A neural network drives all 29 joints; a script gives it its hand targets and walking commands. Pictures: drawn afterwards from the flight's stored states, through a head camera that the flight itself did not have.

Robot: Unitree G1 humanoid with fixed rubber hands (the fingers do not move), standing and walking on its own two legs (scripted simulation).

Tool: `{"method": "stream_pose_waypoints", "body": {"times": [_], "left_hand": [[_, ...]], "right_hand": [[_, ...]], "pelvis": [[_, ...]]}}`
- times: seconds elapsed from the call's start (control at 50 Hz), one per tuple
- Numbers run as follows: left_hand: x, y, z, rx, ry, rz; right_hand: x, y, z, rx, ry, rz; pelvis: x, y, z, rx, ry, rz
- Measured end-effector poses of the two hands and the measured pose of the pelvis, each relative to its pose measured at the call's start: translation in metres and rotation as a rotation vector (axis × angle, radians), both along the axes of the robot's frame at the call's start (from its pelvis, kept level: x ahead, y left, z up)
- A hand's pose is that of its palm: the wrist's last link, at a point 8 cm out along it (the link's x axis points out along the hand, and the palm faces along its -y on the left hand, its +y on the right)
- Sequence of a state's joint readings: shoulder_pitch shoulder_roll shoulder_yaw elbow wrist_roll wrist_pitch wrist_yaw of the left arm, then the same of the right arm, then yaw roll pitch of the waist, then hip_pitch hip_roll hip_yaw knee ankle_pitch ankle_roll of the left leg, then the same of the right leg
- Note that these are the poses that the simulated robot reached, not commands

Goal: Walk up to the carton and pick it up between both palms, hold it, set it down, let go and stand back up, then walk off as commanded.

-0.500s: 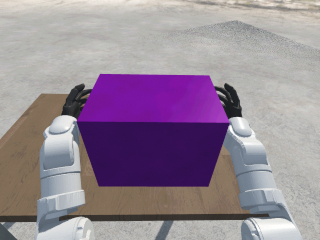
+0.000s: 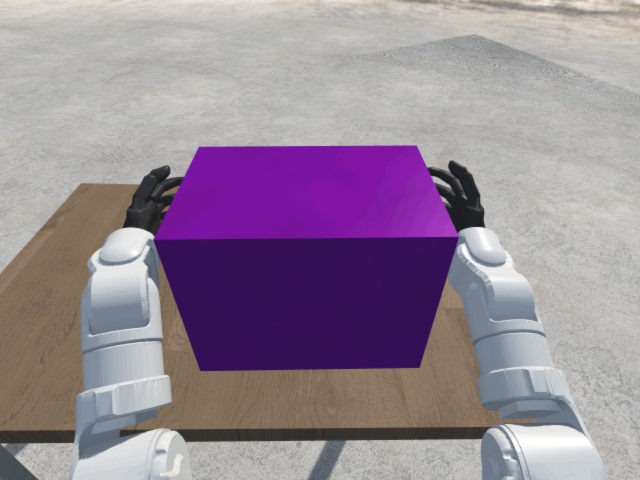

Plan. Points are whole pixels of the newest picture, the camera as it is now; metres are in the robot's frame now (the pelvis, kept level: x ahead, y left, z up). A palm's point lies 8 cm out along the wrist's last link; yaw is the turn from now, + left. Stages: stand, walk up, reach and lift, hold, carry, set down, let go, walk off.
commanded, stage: hold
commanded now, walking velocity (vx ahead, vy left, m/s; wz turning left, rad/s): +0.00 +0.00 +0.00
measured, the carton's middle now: (309, 257) +0.37 +0.01 +0.15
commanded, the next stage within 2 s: none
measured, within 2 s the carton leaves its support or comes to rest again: neither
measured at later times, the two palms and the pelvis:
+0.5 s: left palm (141, 237) +0.34 +0.20 +0.20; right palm (464, 235) +0.34 -0.18 +0.20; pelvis -0.01 +0.00 +0.00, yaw +0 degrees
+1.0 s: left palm (147, 233) +0.36 +0.19 +0.19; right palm (460, 227) +0.36 -0.18 +0.20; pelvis +0.00 +0.00 +0.00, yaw +0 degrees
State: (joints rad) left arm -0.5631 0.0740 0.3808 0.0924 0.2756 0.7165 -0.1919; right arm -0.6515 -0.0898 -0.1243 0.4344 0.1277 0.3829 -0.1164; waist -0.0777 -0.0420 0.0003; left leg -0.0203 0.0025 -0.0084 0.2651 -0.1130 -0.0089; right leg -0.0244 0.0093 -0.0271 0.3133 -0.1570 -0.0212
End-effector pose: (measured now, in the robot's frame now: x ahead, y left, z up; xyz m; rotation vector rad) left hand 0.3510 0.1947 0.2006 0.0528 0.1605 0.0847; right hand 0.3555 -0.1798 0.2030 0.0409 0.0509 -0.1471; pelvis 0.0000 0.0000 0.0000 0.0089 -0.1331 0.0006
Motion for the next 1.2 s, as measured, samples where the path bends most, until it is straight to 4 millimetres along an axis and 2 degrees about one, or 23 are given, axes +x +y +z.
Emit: {"method": "stream_pose_waypoints", "body": {"times": [0.18,0.62,1.02,1.2], "left_hand": [[0.006,0.0,-0.002,-0.002,0.003,0.001],[-0.012,0.001,0.001,-0.008,-0.01,0.001],[0.007,0.0,-0.006,-0.004,0.012,0.002],[0.003,0.001,-0.005,-0.009,0.002,0.0]], "right_hand": [[0.005,0.001,-0.004,-0.015,0.004,-0.018],[-0.014,0.002,-0.001,-0.008,-0.012,-0.009],[0.007,0.001,-0.006,-0.004,0.004,-0.006],[-0.001,0.002,-0.009,-0.011,-0.001,-0.021]], "pelvis": [[0.005,0.0,0.0,0.0,0.006,0.0],[-0.008,0.0,0.0,0.0,-0.017,0.0],[0.005,0.0,0.0,0.0,0.008,0.0],[0.005,0.0,0.0,0.0,0.0,0.0]]}}
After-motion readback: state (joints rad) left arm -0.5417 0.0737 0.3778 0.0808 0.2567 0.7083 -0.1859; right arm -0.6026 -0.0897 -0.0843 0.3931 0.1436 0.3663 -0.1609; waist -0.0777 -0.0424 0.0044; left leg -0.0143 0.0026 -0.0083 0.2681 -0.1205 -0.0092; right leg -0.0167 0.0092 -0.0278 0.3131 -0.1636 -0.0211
